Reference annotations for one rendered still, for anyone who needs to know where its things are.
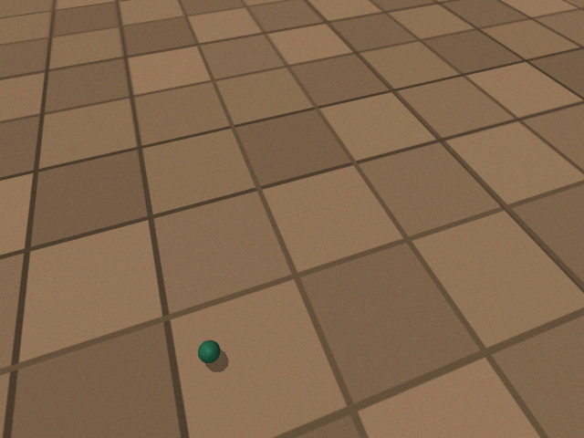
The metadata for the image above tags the ball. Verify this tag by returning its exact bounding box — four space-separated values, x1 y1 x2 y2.
198 340 220 363

